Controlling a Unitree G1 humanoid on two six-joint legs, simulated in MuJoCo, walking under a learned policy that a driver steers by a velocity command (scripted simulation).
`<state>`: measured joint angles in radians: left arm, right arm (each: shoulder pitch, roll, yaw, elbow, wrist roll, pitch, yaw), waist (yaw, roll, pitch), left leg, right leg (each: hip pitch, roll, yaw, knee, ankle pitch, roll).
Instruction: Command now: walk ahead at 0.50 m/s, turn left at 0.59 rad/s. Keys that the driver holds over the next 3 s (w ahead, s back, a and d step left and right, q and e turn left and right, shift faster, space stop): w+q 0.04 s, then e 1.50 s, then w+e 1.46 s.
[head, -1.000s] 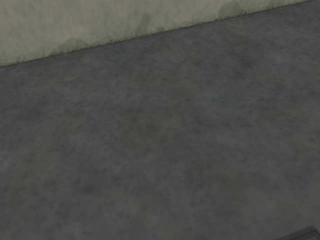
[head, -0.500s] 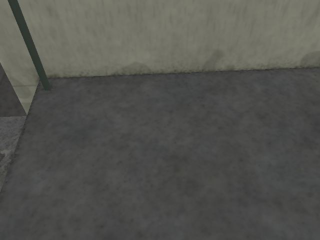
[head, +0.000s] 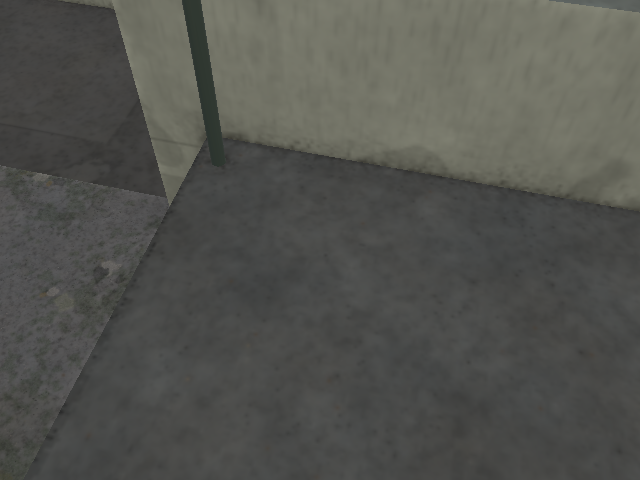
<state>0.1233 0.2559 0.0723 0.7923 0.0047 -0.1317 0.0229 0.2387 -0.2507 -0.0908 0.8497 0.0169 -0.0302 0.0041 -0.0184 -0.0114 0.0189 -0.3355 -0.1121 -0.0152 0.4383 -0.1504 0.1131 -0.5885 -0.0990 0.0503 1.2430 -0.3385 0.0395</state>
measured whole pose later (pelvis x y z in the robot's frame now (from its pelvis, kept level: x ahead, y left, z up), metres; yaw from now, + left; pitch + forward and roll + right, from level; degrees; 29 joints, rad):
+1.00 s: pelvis +0.21 -0.01 +0.00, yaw -22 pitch +2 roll -1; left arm 0.17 0.31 0.10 0.64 -0.02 0.07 0.01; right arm 0.16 -0.23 -0.07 0.68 -0.01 0.01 -0.06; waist -0.02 -0.03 0.01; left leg -0.29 0.06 0.06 0.47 -0.22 0.00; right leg -0.54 0.00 0.04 1.01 -0.37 0.09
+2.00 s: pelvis +0.22 -0.14 -0.01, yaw -58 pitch +3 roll +2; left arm 0.17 0.29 0.07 0.62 -0.03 0.01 -0.04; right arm 0.36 -0.29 -0.10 0.73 0.02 -0.05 0.00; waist -0.08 -0.01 -0.03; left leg -0.07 0.10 0.15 0.39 -0.36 -0.07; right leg -0.53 -0.08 -0.01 0.74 -0.29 0.00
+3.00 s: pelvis +0.33 -0.66 -0.01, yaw -93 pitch +2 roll +2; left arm 0.06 0.27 0.05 0.58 -0.02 -0.02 -0.05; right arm 0.33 -0.32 -0.08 0.83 0.03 -0.06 0.00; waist -0.09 -0.03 0.06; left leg 0.10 0.03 0.25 0.32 -0.42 -0.05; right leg -0.57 -0.05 -0.03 0.63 -0.12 -0.07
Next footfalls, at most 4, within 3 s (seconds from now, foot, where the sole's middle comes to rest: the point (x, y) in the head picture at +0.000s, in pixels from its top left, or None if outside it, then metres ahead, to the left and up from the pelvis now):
0.28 right None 0.33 -0.13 -0.77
0.72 left None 0.31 0.09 -0.77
1.14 right None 0.19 -0.15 -0.77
1.58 left None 0.32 0.01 -0.77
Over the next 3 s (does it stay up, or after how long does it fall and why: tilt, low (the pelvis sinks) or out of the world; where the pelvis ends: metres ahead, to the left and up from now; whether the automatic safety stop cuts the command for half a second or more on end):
stays up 0.33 -0.66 -0.01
